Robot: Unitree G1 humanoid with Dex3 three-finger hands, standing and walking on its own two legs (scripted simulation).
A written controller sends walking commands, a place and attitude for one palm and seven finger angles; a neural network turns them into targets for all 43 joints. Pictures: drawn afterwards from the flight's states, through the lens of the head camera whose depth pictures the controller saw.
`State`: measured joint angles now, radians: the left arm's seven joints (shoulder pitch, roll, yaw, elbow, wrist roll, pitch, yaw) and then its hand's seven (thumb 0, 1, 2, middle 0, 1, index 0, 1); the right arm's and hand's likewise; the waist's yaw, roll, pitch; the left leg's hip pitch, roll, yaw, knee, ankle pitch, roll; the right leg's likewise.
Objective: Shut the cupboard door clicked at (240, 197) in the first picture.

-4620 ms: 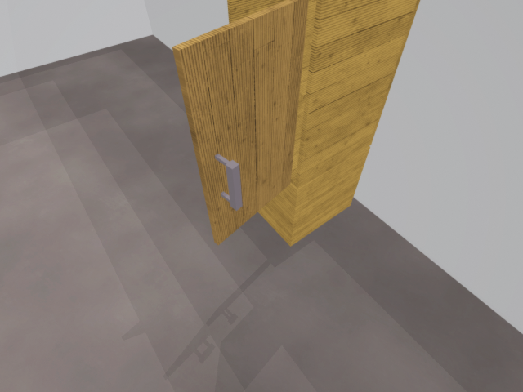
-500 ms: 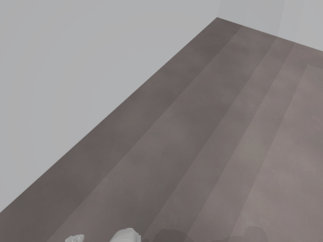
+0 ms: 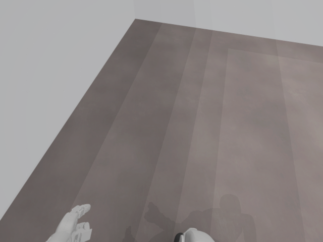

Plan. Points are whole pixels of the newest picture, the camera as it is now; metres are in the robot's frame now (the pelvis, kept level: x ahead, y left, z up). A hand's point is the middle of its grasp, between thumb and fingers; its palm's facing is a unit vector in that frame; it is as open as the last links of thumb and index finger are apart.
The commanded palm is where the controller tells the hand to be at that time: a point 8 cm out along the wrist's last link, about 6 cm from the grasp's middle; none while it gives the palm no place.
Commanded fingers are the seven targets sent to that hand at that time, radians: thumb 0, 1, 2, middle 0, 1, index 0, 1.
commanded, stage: walk around to get in front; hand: left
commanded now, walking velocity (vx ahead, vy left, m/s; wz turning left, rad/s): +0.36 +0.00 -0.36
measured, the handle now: out of the picture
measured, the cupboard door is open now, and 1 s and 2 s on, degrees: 100 100 100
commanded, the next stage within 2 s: walk to a spot facing it in 0.42 s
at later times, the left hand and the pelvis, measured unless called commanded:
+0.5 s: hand (100, 201) +0.25 +0.19 -0.17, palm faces -0.13 -0.97 -0.19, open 7.4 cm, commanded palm none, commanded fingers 0.00 0.90 0.90 -0.20 -0.30 -0.20 -0.30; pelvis +0.22 +0.00 +0.01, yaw -11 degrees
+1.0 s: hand (130, 139) +0.46 +0.12 -0.16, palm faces +0.03 -0.99 -0.16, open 7.3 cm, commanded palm none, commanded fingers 0.00 0.90 0.90 -0.20 -0.30 -0.20 -0.30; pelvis +0.36 -0.06 +0.01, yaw +2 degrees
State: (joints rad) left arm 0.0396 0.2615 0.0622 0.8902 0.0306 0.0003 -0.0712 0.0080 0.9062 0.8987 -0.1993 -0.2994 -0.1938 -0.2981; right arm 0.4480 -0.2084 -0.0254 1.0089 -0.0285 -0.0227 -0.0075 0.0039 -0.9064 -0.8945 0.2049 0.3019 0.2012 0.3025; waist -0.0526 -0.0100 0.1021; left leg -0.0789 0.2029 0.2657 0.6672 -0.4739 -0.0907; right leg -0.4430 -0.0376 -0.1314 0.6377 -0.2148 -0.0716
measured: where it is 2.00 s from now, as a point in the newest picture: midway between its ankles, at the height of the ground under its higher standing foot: (185, 188)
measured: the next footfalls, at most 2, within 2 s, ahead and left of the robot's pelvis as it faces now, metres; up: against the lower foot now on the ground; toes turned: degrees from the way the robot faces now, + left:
left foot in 0.42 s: +0.33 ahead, +0.10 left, +0.00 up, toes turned -3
right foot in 0.72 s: +0.36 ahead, -0.19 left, +0.00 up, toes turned -15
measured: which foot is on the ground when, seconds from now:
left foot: down 0.00-0.00, up 0.02-0.40, down 0.42-0.74, up 0.76-0.98, down 1.00-1.00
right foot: down 0.00-0.42, up 0.44-0.70, down 0.72-1.00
